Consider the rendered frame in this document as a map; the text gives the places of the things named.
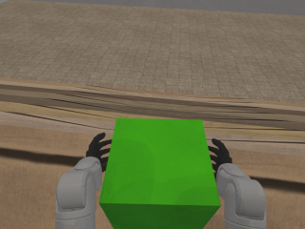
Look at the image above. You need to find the carton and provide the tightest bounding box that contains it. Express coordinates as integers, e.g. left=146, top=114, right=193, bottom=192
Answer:
left=99, top=118, right=221, bottom=229

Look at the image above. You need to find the right robot hand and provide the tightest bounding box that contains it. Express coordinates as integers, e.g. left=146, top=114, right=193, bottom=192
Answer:
left=208, top=138, right=233, bottom=179

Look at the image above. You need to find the robot right forearm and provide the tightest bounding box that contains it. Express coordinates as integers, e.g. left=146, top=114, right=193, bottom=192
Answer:
left=215, top=163, right=267, bottom=229

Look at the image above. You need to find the left robot hand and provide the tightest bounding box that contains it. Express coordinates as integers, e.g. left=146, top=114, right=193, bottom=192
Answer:
left=86, top=133, right=112, bottom=173

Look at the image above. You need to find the robot left forearm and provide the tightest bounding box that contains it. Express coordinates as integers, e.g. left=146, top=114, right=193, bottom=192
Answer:
left=55, top=156, right=103, bottom=229

